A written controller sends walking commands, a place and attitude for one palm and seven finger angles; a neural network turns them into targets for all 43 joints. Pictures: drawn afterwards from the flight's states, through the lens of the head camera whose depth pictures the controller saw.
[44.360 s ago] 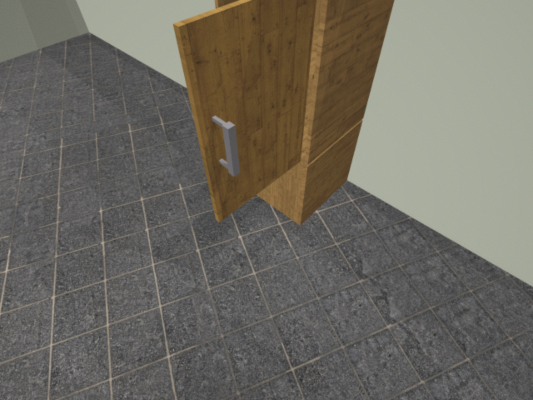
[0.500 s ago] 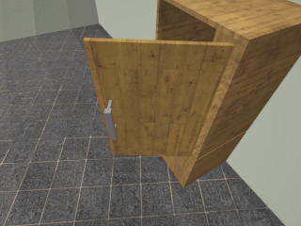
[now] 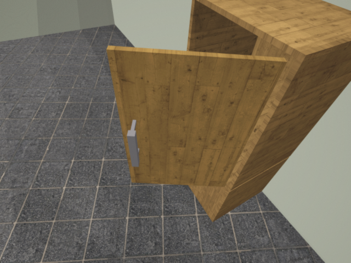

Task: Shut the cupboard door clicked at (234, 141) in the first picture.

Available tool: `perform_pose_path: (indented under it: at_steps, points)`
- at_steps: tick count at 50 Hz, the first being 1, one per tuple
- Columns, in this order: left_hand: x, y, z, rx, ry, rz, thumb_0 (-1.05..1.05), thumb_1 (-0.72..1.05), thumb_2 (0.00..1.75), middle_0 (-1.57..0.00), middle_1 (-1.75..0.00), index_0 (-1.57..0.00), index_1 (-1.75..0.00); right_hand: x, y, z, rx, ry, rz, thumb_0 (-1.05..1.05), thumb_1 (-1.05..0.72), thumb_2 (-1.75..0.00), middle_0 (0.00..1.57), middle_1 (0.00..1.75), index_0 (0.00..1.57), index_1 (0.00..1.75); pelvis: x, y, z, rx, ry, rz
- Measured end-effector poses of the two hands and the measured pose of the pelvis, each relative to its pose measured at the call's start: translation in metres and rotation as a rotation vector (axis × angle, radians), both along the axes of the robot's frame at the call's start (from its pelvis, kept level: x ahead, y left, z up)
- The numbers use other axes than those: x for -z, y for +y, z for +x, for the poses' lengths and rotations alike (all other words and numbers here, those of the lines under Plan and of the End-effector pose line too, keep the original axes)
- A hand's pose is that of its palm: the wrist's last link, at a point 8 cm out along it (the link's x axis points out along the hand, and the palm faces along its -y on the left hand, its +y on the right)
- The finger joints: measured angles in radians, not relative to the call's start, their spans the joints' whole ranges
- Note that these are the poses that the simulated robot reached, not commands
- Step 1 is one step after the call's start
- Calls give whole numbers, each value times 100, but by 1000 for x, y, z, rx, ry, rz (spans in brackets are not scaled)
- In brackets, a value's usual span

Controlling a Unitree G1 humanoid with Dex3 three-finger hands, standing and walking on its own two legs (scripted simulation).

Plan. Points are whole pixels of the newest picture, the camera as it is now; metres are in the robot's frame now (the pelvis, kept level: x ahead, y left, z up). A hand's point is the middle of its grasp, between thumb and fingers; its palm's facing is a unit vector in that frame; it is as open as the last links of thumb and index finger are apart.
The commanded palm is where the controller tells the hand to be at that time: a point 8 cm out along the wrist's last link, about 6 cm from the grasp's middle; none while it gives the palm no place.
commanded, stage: look again from close up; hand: left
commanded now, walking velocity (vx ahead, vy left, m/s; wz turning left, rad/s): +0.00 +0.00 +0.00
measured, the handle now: (134, 144) +0.45 +0.15 -0.04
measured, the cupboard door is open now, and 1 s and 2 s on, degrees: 59 59 59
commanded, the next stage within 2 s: raise the hand and make a fist in 0.08 s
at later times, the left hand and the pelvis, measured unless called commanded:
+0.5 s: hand (110, 237) +0.18 +0.16 -0.04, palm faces +0.02 -1.00 +0.05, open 6.6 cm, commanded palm +0.12 +0.22 -0.07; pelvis -0.02 +0.00 -0.08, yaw +5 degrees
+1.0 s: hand (106, 238) +0.18 +0.17 -0.06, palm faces +0.08 -1.00 -0.03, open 4.3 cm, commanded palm +0.15 +0.22 -0.05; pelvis +0.01 -0.04 -0.11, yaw +6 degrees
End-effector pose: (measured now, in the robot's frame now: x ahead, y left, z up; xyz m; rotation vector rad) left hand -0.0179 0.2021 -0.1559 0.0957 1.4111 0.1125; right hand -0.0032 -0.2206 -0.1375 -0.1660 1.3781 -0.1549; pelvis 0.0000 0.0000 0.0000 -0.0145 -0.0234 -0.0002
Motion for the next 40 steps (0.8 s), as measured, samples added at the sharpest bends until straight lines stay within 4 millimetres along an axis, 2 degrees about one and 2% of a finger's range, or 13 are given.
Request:
perform_pose_path:
  at_steps: [10, 12, 15, 18, 21, 23, 25, 28, 30, 32, 34, 37, 40]
  points:
    - [1, 13, 12, 17, -1, 16, 1, 91, 90, -20, -30, -20, -30, 1, 13, -4, 17, 24, 8, 1, -92, -90, 20, 30, 20, 29, 1, 8, 6, 5, 3, -3]
    - [-15, 30, 40, -56, -134, 65, 3, 93, 90, -20, -30, -21, -30, -5, 8, 2, 9, -74, -24, 2, -92, -90, 20, 30, 20, 29, 3, 7, 3, -24, 8, -7]
    - [-79, 45, 106, -75, -587, 137, 4, 94, 90, -21, -31, -21, -31, -18, -2, 25, -40, -286, -39, 2, -93, -90, 20, 30, 20, 29, 5, 6, 4, -68, 28, -11]
    - [-129, 39, 162, -74, -987, 107, 3, 94, 90, -23, -33, -23, -34, -23, -16, 59, -122, -458, -38, 2, -92, -90, 20, 30, 20, 29, 14, 6, -2, -111, 64, -12]
    - [-142, 23, 188, -41, -1297, -12, 2, 93, 90, -26, -37, -26, -37, -22, -31, 101, -193, -612, -62, 2, -91, -90, 20, 30, 20, 30, 39, 2, -10, -95, 116, 11]
    - [-135, 13, 187, 16, -1422, -87, 2, 93, 90, -29, -40, -29, -41, -22, -39, 130, -221, -697, -86, 2, -91, -90, 20, 30, 20, 30, 57, -1, -14, -89, 147, 5]
    - [-115, 9, 177, 61, -1457, -117, 1, 92, 90, -32, -44, -33, -44, -23, -43, 159, -244, -774, -105, 2, -91, -90, 20, 30, 20, 30, 75, -5, -17, -81, 180, 5]
    - [-79, 12, 152, 50, -1379, -107, 1, 91, 90, -38, -49, -38, -49, -23, -39, 199, -304, -867, -113, 2, -91, -90, 20, 30, 20, 29, 99, -10, -19, -82, 223, -2]
    - [-65, 18, 134, 7, -1317, -69, 1, 90, 90, -42, -53, -42, -53, -21, -30, 221, -349, -906, -101, 2, -91, -90, 20, 30, 19, 29, 109, -14, -18, -92, 242, -15]
    - [-66, 22, 121, -31, -1299, -21, 2, 90, 90, -45, -57, -45, -57, -17, -17, 238, -389, -927, -73, 1, -91, -90, 20, 30, 19, 29, 114, -17, -16, -106, 252, -33]
    - [-78, 24, 117, -39, -1330, 20, 2, 90, 90, -49, -61, -49, -61, -11, -2, 250, -426, -931, -36, 1, -91, -90, 20, 30, 19, 29, 116, -20, -14, -120, 260, -51]
    - [-98, 19, 126, -2, -1410, 33, 3, 90, 90, -54, -67, -54, -67, 2, 19, 256, -459, -911, 30, 1, -91, -90, 20, 30, 19, 29, 117, -24, -12, -135, 278, -71]
    - [-103, 11, 146, 63, -1418, -8, 2, 90, 90, -59, -73, -59, -73, 17, 31, 252, -446, -864, 87, 1, -90, -90, 20, 30, 20, 30, 116, -29, -9, -136, 301, -76]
